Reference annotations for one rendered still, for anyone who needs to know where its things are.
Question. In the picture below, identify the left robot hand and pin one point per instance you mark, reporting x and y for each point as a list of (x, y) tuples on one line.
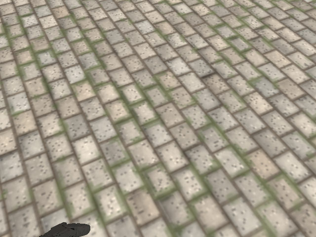
[(68, 230)]

